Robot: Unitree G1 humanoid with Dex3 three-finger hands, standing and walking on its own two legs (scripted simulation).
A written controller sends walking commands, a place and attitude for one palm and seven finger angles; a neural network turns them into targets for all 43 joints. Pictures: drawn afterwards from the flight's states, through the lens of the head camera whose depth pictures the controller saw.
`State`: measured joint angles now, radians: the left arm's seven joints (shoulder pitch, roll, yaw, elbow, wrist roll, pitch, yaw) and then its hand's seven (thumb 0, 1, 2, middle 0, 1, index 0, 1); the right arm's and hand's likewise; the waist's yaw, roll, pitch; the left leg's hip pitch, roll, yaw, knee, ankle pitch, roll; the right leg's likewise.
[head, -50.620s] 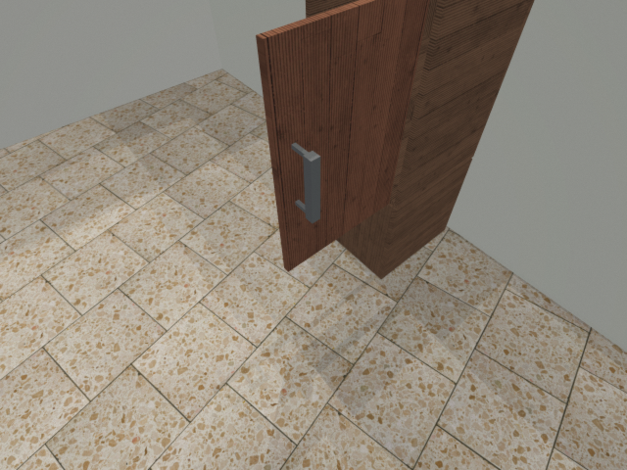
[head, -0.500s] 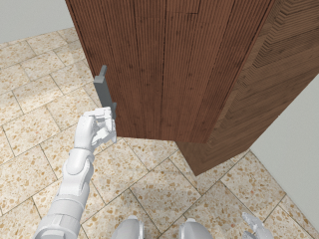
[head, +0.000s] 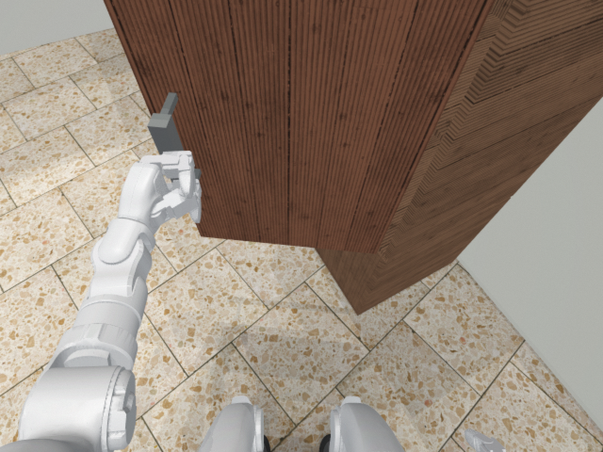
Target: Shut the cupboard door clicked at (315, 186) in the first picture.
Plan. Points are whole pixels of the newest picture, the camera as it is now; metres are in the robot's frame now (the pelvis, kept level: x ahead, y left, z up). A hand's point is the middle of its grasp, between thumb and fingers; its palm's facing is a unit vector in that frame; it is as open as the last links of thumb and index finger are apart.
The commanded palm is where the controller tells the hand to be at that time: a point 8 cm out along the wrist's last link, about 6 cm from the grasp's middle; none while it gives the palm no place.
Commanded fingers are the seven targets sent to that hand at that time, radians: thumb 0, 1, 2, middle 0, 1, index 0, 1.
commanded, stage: push the door shut along its arc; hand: left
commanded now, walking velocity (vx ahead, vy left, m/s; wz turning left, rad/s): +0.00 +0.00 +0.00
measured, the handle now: (181, 154) +0.52 +0.17 +0.05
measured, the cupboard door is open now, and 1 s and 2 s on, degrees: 56 43 30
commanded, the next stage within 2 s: pull the fist back off the door in 1.42 s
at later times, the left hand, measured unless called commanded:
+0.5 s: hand (219, 165) +0.49 +0.11 +0.06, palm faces -0.34 -0.94 -0.06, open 3.1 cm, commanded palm +0.49 +0.15 +0.06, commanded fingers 0.00 0.90 0.90 -1.30 -1.50 -1.30 -1.50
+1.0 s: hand (248, 136) +0.55 +0.07 +0.06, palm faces -0.42 -0.91 -0.03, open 3.1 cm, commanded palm +0.55 +0.11 +0.06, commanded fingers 0.00 0.90 0.90 -1.30 -1.50 -1.30 -1.50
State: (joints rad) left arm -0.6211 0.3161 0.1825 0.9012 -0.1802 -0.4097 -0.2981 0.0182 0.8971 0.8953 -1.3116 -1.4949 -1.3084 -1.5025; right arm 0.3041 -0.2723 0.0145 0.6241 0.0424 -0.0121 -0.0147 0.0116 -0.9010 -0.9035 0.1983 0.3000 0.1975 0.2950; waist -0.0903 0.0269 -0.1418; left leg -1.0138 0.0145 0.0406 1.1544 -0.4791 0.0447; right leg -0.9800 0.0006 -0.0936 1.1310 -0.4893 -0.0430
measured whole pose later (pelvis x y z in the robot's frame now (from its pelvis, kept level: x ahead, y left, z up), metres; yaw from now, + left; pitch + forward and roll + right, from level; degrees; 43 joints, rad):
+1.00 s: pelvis +0.00 +0.01 -0.03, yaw -3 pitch +27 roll -4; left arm -1.14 0.48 0.23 1.22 -0.06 -0.28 -0.42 0.02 0.89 0.91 -1.30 -1.49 -1.30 -1.50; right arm 0.39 -0.28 0.04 0.63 0.00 -0.01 0.01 0.01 -0.90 -0.90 0.20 0.30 0.20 0.30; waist -0.23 0.06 -0.12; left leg -1.24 0.05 0.04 1.28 -0.52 0.06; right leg -1.20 0.03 -0.09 1.22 -0.50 -0.03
